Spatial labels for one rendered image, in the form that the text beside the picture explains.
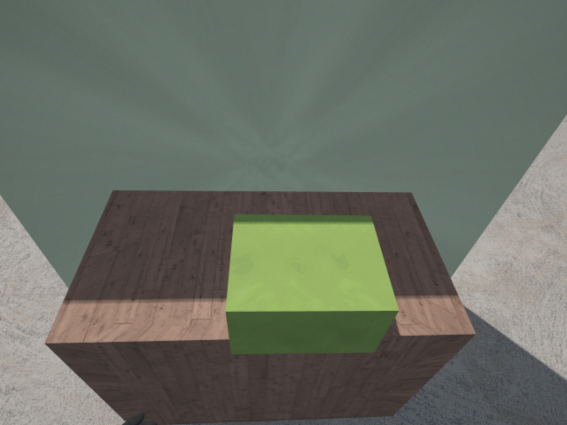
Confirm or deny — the carton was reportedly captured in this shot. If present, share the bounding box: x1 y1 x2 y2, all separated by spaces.
226 214 399 354

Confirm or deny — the pedestal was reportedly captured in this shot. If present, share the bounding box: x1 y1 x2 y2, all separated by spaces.
45 190 476 425

